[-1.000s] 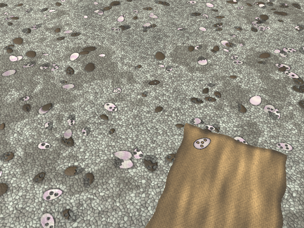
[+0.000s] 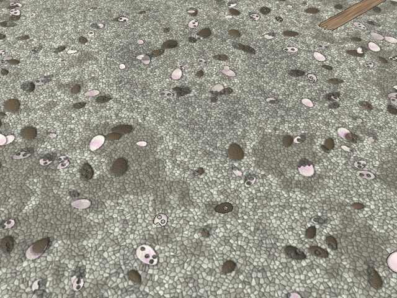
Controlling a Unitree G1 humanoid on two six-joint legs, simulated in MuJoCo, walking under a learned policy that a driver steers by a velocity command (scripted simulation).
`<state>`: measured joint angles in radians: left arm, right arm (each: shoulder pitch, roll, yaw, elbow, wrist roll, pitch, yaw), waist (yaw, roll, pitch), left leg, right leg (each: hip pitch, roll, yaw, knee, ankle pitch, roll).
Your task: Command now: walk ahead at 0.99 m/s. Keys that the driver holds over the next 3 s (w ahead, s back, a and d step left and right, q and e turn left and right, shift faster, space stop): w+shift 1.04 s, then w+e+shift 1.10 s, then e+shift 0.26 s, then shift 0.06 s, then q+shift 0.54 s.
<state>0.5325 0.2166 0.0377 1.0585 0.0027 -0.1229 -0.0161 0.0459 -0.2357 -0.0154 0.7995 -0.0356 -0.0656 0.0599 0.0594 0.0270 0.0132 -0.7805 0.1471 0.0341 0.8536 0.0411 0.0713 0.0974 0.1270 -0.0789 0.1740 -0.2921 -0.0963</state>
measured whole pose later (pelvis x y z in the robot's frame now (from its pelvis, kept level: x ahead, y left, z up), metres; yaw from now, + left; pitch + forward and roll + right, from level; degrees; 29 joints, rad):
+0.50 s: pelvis +0.49 +0.02 +0.00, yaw -1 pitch +1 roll +1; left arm -0.02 0.24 -0.01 0.76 0.03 -0.08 -0.06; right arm 0.56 -0.22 -0.03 1.05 0.00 -0.13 0.02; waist -0.08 -0.02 0.03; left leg 0.18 -0.11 0.06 0.10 -0.30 0.09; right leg -0.74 -0.12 -0.05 0.69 0.11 -0.08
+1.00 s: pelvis +0.99 -0.01 -0.01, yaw +0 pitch +2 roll -1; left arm 0.55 0.23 0.03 1.04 0.00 -0.13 -0.01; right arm -0.06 -0.24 0.02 0.73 -0.03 -0.08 0.06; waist 0.10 0.01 0.04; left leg -0.71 0.08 0.09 0.58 0.13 0.09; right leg 0.26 0.09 -0.04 0.03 -0.32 -0.08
